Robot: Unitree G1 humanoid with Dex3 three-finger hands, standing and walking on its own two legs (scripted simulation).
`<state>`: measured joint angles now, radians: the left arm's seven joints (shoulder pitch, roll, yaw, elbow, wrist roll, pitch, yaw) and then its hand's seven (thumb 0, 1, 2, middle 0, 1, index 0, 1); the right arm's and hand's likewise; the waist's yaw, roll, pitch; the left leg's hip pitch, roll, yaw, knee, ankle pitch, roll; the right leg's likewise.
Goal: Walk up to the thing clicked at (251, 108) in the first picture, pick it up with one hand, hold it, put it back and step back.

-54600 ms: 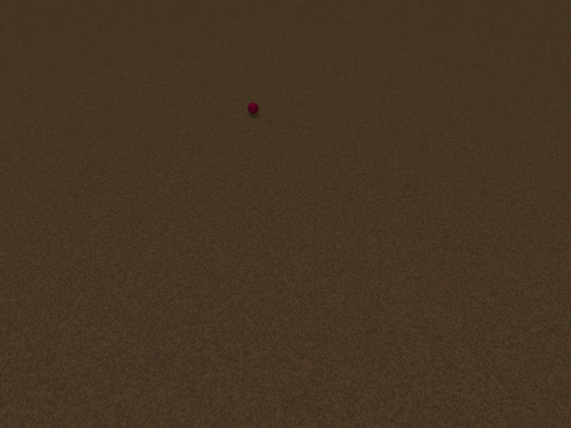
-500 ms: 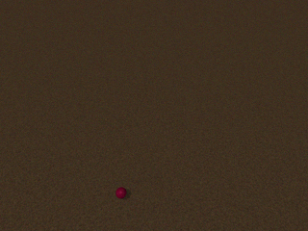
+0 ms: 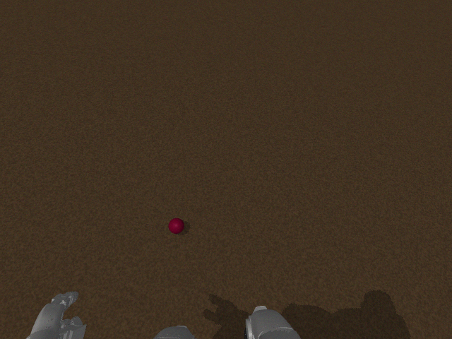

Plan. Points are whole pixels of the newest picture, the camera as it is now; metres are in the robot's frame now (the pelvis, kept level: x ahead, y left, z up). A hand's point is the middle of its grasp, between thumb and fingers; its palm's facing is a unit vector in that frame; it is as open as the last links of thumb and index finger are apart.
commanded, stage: step back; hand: left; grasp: from above
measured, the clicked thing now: (176, 225) +0.56 +0.17 -0.72
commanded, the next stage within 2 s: none
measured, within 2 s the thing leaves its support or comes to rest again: neither
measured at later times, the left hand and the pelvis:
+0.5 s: hand out of the picture +0.02 +0.25 -0.13, palm faces -0.08 -0.91 -0.41, open 7.4 cm; pelvis -0.09 +0.00 +0.01, yaw -6 degrees
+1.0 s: hand out of the picture -0.13 +0.28 -0.15, palm faces -0.05 -0.93 -0.36, open 7.4 cm; pelvis -0.23 +0.01 +0.01, yaw -4 degrees
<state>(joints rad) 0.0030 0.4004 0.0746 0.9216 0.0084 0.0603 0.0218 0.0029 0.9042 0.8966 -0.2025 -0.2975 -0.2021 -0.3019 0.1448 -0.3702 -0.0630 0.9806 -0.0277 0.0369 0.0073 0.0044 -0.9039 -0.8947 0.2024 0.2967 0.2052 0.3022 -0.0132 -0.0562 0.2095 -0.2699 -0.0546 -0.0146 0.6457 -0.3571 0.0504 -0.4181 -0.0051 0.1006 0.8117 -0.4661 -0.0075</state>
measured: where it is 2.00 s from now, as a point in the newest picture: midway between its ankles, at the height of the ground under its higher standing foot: outside the picture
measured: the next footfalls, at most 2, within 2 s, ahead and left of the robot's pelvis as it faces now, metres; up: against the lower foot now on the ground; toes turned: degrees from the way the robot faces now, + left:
right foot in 0.36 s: -0.04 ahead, -0.10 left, +0.00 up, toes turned -1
left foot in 0.74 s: -0.12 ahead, +0.14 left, +0.00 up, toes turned -5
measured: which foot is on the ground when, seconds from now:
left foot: down 0.00-0.40, up 0.42-0.72, down 0.74-1.00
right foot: up 0.00-0.34, down 0.36-0.76, up 0.78-1.00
